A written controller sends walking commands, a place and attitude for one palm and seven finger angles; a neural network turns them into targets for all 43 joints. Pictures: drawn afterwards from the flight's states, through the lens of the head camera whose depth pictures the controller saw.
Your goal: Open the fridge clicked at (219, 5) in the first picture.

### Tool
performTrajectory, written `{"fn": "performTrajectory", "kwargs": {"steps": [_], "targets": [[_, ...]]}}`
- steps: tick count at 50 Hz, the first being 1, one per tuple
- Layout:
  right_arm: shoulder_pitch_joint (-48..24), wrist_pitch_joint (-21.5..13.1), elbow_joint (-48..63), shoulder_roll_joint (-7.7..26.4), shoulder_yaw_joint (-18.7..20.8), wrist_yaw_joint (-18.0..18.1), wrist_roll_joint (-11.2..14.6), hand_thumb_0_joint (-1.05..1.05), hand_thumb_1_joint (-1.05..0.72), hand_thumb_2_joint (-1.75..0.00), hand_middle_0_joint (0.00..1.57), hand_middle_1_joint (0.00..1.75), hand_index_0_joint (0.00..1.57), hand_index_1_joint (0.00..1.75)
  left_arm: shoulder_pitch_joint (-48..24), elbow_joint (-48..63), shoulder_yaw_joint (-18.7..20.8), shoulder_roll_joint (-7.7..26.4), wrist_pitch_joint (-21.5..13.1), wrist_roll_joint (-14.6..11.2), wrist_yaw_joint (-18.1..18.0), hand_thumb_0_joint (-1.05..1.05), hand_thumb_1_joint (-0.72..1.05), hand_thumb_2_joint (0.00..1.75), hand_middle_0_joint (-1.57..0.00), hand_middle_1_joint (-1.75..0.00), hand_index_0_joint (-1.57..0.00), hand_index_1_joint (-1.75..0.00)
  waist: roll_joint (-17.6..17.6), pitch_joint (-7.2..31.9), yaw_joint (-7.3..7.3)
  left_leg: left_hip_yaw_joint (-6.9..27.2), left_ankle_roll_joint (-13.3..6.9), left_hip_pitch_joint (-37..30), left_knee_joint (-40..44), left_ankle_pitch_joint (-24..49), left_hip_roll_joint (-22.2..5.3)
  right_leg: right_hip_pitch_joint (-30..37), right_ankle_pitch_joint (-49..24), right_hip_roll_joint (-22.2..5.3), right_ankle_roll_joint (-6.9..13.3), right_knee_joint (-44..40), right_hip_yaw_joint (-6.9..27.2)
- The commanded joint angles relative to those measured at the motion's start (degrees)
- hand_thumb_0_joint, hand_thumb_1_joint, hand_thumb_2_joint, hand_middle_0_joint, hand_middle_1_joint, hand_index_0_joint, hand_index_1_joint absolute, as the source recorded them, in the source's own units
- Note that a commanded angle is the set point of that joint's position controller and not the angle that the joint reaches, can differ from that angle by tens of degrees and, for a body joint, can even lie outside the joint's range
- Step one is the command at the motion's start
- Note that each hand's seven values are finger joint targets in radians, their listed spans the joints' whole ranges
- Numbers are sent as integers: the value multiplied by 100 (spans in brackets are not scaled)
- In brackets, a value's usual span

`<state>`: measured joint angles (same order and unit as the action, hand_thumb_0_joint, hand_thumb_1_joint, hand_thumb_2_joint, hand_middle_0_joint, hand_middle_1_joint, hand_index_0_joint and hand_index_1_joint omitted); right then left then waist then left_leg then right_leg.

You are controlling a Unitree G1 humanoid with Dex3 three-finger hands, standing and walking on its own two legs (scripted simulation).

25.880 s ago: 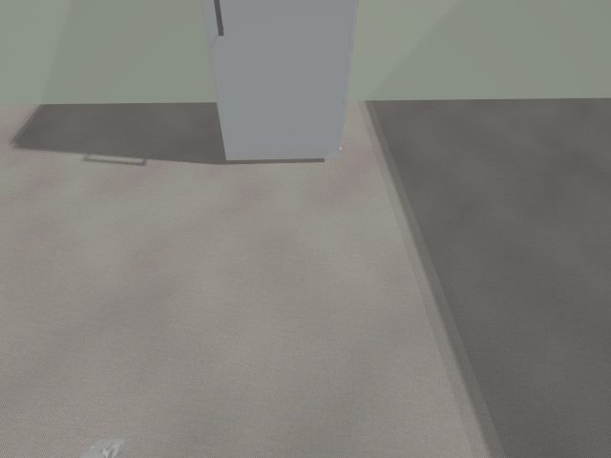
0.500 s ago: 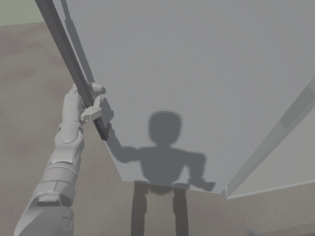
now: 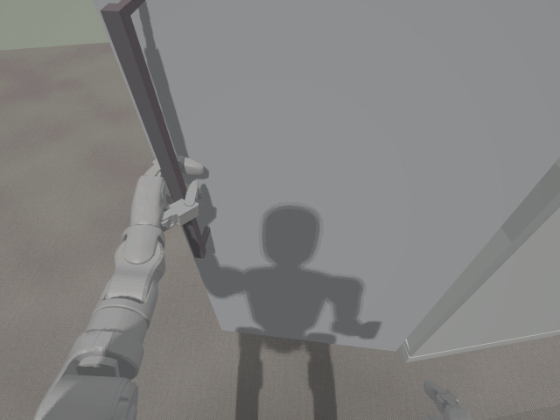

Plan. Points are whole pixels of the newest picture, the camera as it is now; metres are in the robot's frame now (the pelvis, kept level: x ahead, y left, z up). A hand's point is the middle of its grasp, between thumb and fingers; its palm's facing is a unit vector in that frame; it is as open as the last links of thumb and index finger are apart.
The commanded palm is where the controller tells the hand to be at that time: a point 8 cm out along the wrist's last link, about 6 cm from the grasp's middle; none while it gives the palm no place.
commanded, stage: loosen the grip on the handle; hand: left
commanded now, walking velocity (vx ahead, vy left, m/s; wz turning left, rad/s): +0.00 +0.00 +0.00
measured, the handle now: (177, 163) +0.43 +0.18 +0.13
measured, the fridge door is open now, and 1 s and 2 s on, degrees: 74 72 72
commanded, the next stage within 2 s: slip the hand off the handle in 0.62 s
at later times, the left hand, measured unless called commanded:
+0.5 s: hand (195, 202) +0.41 +0.16 +0.07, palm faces +0.11 -0.98 -0.18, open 13.0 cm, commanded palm +0.37 +0.22 +0.09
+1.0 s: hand (142, 196) +0.41 +0.24 +0.08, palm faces +0.13 -0.98 -0.18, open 14.6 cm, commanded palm +0.38 +0.28 +0.09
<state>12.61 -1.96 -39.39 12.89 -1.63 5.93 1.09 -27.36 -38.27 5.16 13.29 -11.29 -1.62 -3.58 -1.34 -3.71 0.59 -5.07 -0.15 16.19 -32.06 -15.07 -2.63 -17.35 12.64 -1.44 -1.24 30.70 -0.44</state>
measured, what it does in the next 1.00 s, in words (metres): stands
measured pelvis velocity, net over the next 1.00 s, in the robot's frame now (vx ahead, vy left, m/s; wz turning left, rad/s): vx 0.03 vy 0.00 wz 0.03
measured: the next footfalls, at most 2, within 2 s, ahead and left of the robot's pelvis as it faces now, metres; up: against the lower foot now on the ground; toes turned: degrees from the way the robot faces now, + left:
none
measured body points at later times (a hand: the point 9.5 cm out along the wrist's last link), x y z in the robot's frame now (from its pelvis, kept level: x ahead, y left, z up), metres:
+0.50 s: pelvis +0.00 -0.02 -0.01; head +0.04 -0.02 +0.44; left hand +0.40 +0.21 +0.08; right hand +0.10 -0.29 -0.11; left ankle +0.02 +0.11 -0.73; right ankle +0.04 -0.13 -0.73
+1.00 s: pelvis +0.03 +0.00 -0.01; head +0.06 +0.01 +0.44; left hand +0.40 +0.29 +0.09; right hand +0.17 -0.25 -0.11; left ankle +0.02 +0.11 -0.73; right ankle +0.04 -0.13 -0.73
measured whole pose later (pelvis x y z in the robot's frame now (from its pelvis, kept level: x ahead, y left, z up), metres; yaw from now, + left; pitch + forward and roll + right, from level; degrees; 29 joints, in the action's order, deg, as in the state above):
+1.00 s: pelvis +0.03 +0.00 -0.01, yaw +2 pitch +7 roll -1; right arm 15.8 -5.2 -37.3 14.9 -0.3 3.0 2.0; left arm -25.2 -38.5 13.7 21.5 -15.4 -5.0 9.2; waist -0.1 3.9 0.7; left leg -2.2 -0.3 26.9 -40.5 -20.6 -2.0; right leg -26.8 18.5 -2.1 -1.1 38.3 -2.4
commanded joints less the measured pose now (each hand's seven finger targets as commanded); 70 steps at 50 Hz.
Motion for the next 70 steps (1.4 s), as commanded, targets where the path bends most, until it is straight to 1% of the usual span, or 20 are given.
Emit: {"fn": "performTrajectory", "kwargs": {"steps": [1, 2, 3, 4, 5, 6, 8, 12, 15, 20, 22, 29, 35, 36, 38, 43, 49, 54, 63, 70], "targets": [[-81, -232, 576, 853, 337, 137, 38, 0, -90, -90, 20, 30, 20, 30, -2199, 660, 428, 1298, -178, -6, -122, 0, 90, 90, -45, -140, -45, -140, 391, 1567, -14, 451, -51, -494, 499, 638, -401, 427, -291, -461, 147, -637, 448], [182, -403, 914, 945, 829, -53, -126, 0, -90, -90, 20, 30, 20, 30, -5200, 2158, 2466, 4217, -395, 670, -29, 0, 90, 90, -45, -140, -45, -140, 1632, 1416, -288, 290, -194, -344, 369, 478, -419, 716, -1151, -378, 227, -977, 716], [-202, -771, 807, 888, 451, -158, 7, 0, -90, -90, 20, 30, 20, 30, -3961, -243, 772, 1722, 78, 565, 385, 0, 78, 84, -45, -140, -45, -140, 1505, 3069, 418, 241, -229, -457, 1026, 1705, 232, 1078, -2113, 114, 358, 125, -133], [205, -760, 522, 1031, 576, -128, 192, 0, -90, -90, 20, 30, 20, 30, -3120, -136, 1327, 1633, 45, 98, 396, 0, 66, 78, -45, -140, -45, -140, 1370, 2653, 230, 320, -110, -453, 462, 1639, 166, 409, -1622, 72, 285, 121, -336], [252, -670, 616, 990, 492, -162, 117, 0, -90, -90, 20, 30, 20, 30, -2562, 67, 884, 1041, -13, -64, 562, 0, 54, 73, -45, -140, -45, -140, 974, 2897, 133, 396, 8, -521, 479, 1362, 98, 247, -1147, 111, 218, 120, -320], [141, -666, 598, 1002, 484, -176, 137, 0, -90, -90, 20, 30, 20, 30, -2476, -127, 1240, 1331, -89, -171, 594, 0, 42, 67, -45, -140, -45, -140, -656, 2611, -46, 265, 102, -864, 416, 1069, 165, -19, -721, 17, 290, -30, -223], [-33, -757, 695, 943, 406, -276, 43, 0, -90, -90, 20, 30, 20, 30, -2827, 426, 1055, 1471, -382, -170, 514, 0, 17, 55, -45, -140, -45, -140, -1177, 2174, -31, 314, 94, -602, 486, -58, 246, -287, 9, 58, 349, -154, -160], [73, -835, 849, 1026, 401, -335, 51, 0, -90, -90, 20, 30, 20, 30, -2863, 40, 511, 1397, -831, 287, 323, 0, -31, 32, -45, -140, -45, -140, 526, 1232, 252, 279, -146, 510, 379, -1049, 223, -766, 1101, 55, 252, -314, -42], [106, -901, 879, 1083, 417, -292, 117, 0, -90, -90, 20, 30, 20, 30, -3055, -26, 462, 1285, -869, -52, 377, 0, -55, 20, -41, -135, -41, -135, 1040, 1460, 281, 193, -169, 593, 228, -1120, 294, -701, 1596, 34, 182, -455, 143], [201, -921, 819, 1060, 446, -269, 123, 0, -90, -90, 20, 30, 20, 30, -3036, 362, 590, 1456, -840, -84, 419, 0, -55, 20, -34, -127, -34, -127, 136, 2214, 103, 197, -158, 299, 94, -441, 315, -392, 722, 63, 241, -154, 125], [333, -825, 731, 1128, 441, -245, 74, 0, -90, -90, 20, 30, 20, 30, -2805, 73, 1314, 2349, -847, 67, 298, 0, -55, 20, -32, -123, -32, -123, 375, 2142, 36, 216, -179, 554, 4, -139, 309, -220, 370, 49, 211, -76, 140], [297, -714, 906, 988, 481, -308, 44, 0, -90, -90, 20, 30, 20, 30, -1774, 1256, 1098, 1800, -929, -161, 523, 0, -55, 20, -25, -115, -25, -115, 1, 2933, -74, 82, -170, 169, -209, 1290, 325, 416, -1605, 103, 214, 286, 78], [316, -711, 892, 1006, 509, -331, 122, 0, -90, -90, 20, 30, 20, 30, -1491, 1575, 542, 1148, -610, -332, 760, 0, -55, 20, -25, -115, -25, -115, 218, 2250, 152, 208, -150, 103, -223, 1173, 237, -189, -1304, 155, 187, 210, -102], [443, -616, 711, 1174, 506, -239, 101, 0, -90, -90, 20, 30, 20, 30, -1642, 898, 1682, 2537, -543, -204, 693, 0, -55, 20, -25, -115, -25, -115, 520, 1863, 129, 241, -172, 434, -243, 904, 226, -231, -1079, 128, 170, 155, -46], [355, -516, 820, 1082, 441, -212, 154, 0, -90, -90, 20, 30, 20, 30, -1880, 845, 1393, 2307, -481, -197, 834, 0, -55, 20, -25, -115, -25, -115, 589, 1764, 185, 228, -191, 598, -169, 567, 284, -255, -756, 102, 141, 84, 11], [378, -573, 840, 997, 449, -179, 113, 0, -90, -90, 20, 30, 20, 30, -2340, 1545, 1101, 1992, -798, -329, 1163, 0, -55, 20, -25, -115, -25, -115, -554, 2813, 119, 363, -117, -312, -374, 1492, 241, -260, -1237, 163, 278, 399, -77], [498, -521, 794, 1115, 480, -219, 129, 0, -90, -90, 20, 30, 20, 30, -1677, 804, 1208, 2031, -638, -417, 1342, 0, -55, 20, -25, -115, -25, -115, 38, 2367, 122, 531, -50, -10, -412, 1600, 155, -571, -1084, 199, 254, 469, -219], [473, -400, 963, 1108, 440, -250, 140, 0, -90, -90, 20, 30, 20, 30, -1682, 936, 1343, 2201, -373, -336, 1285, 0, -55, 20, -25, -115, -25, -115, -83, 2275, 57, 523, -47, 176, -370, 1585, 166, -560, -1046, 170, 261, 513, -228], [567, -377, 929, 1107, 430, -185, 72, 0, -90, -90, 20, 30, 20, 30, -1723, 1308, 1880, 2826, -813, -398, 1484, 0, -55, 20, -25, -115, -25, -115, -385, 2598, 81, 544, -46, 6, -474, 1643, 133, -539, -947, 257, 270, 557, -184], [493, -440, 1130, 1125, 454, -179, 152, 0, -90, -90, 20, 30, 20, 30, -767, 1404, 1447, 2241, -434, -711, 1983, 0, -55, 20, -25, -115, -25, -115, -498, 2539, -37, 569, -52, -16, -398, 1388, 134, -610, -701, 245, 298, 479, -251]]}}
